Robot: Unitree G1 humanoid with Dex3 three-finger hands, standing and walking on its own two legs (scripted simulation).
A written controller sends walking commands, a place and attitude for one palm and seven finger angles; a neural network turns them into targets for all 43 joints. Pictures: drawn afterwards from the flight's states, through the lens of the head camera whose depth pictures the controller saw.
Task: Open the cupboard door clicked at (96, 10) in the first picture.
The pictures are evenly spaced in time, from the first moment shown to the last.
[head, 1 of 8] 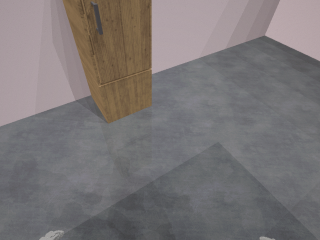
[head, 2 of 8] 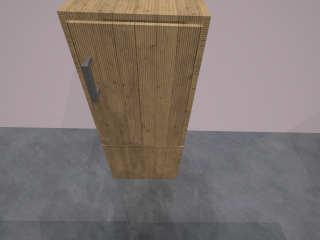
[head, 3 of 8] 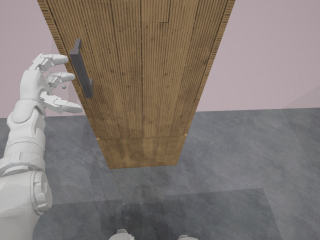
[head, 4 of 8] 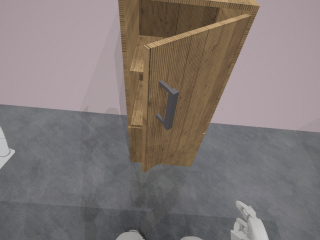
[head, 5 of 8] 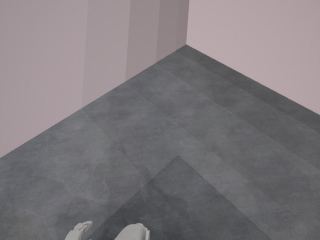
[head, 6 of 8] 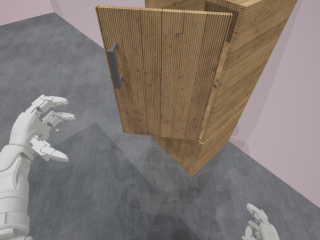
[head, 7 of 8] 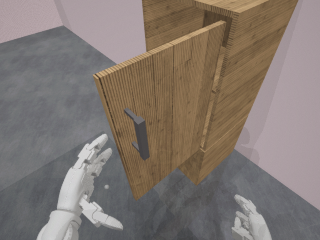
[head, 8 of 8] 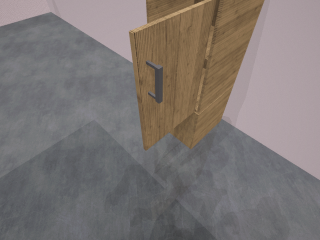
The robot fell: no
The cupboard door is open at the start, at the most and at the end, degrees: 0 90 89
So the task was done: yes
